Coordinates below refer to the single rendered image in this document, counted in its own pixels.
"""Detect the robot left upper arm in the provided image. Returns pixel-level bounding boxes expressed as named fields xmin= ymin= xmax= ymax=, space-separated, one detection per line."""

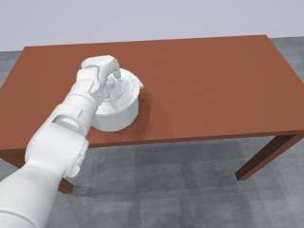
xmin=0 ymin=122 xmax=89 ymax=228

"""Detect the lid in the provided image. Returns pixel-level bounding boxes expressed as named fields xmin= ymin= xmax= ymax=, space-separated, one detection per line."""
xmin=95 ymin=68 xmax=140 ymax=116

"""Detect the table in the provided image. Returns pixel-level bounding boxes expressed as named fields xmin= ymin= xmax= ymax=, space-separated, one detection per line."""
xmin=0 ymin=34 xmax=304 ymax=194

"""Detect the left robot forearm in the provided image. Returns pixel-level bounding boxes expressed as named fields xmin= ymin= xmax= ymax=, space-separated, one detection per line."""
xmin=25 ymin=63 xmax=108 ymax=162

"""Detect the knob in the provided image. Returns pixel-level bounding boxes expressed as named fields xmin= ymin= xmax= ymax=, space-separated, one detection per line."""
xmin=106 ymin=75 xmax=116 ymax=91

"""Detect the pot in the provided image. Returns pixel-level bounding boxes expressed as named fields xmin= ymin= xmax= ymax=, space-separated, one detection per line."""
xmin=91 ymin=76 xmax=143 ymax=132

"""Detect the left robot hand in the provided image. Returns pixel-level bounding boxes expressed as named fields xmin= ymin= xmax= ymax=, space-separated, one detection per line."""
xmin=81 ymin=55 xmax=122 ymax=99

